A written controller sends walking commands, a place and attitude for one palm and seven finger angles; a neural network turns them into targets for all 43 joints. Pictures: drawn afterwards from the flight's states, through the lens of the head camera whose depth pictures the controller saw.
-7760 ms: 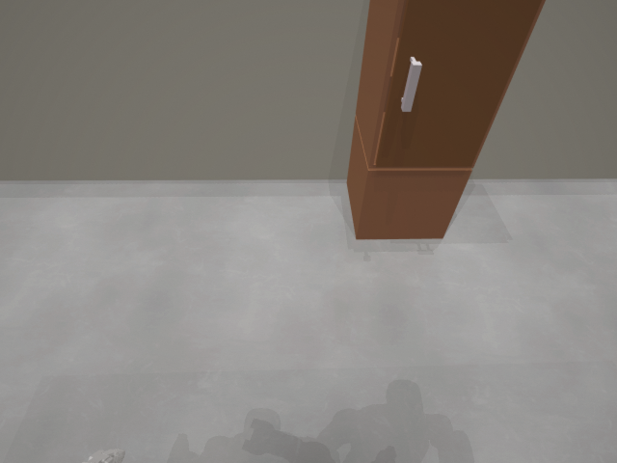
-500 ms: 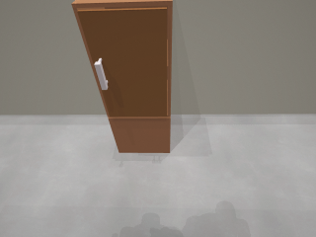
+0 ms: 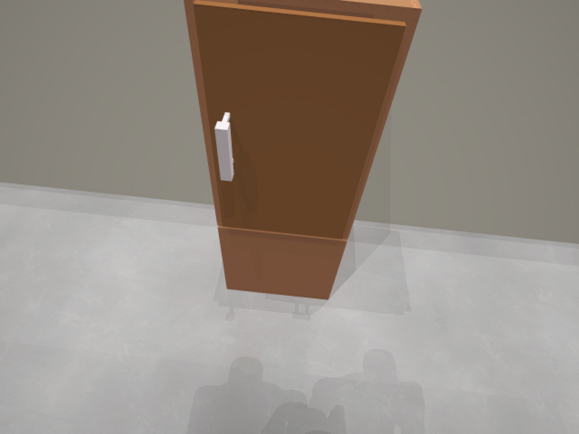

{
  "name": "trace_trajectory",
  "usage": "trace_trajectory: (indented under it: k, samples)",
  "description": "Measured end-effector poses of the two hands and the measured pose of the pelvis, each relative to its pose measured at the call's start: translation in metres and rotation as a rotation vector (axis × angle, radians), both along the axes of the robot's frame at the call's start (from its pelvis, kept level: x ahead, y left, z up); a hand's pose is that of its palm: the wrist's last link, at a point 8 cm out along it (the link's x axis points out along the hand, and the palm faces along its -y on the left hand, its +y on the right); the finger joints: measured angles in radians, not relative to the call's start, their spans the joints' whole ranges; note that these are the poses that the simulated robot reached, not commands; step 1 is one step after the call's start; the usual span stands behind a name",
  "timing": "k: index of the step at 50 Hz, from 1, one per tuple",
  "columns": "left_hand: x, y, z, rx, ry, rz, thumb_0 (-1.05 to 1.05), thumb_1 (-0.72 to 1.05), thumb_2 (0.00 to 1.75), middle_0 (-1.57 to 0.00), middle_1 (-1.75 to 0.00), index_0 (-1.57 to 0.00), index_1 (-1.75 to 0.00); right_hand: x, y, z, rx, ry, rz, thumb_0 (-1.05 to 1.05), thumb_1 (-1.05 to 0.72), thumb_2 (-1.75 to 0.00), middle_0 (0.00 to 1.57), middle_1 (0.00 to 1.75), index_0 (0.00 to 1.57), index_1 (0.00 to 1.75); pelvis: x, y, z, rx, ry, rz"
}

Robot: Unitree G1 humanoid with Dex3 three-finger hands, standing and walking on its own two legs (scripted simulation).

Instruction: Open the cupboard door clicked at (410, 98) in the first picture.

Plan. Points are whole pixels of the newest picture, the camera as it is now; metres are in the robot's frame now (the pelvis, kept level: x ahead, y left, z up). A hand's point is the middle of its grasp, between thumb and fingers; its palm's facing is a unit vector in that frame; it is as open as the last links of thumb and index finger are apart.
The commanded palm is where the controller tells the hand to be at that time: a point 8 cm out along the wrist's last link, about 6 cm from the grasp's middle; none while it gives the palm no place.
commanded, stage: take the last steps up to it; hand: left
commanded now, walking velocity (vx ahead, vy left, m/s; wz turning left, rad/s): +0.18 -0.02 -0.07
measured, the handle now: (227, 146) +0.66 +0.20 -0.02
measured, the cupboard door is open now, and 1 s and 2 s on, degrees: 0 0 0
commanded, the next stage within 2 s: come to a stop and stand still in 0.10 s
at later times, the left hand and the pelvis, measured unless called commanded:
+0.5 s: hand (209, 394) +0.20 +0.15 -0.17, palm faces -0.03 -0.98 -0.21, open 7.3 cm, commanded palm none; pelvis +0.10 -0.02 +0.00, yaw +0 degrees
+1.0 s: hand out of the picture +0.06 +0.22 -0.17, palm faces +0.05 -0.98 -0.21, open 7.4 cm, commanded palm none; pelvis +0.06 +0.02 +0.01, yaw -1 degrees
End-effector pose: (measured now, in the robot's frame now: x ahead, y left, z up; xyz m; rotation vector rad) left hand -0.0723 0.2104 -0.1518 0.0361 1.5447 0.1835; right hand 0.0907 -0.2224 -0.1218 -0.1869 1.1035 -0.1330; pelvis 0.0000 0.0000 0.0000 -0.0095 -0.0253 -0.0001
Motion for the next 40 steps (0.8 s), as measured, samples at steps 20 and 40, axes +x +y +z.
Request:
trace_trajectory:
  k: [20, 40]
  samples:
    - [0.267, 0.002, 0.019, 0.087, -0.351, -0.185, 0.0, 0.91, 0.9, -0.2, -0.3, -0.19, -0.3, -0.069, 0.029, -0.028, 0.118, 0.43, -0.189, 0.01, -0.91, -0.9, 0.2, 0.3, 0.2, 0.3, 0.103, -0.007, -0.001, 0.041, 0.002, -0.013]
    - [0.191, 0.051, 0.005, 0.112, -0.281, -0.089, 0.0, 0.91, 0.9, -0.2, -0.3, -0.2, -0.3, 0.019, 0.001, -0.016, -0.023, 0.121, -0.076, 0.0, -0.91, -0.9, 0.2, 0.3, 0.19, 0.3, 0.058, 0.021, -0.008, 0.02, 0.001, -0.007]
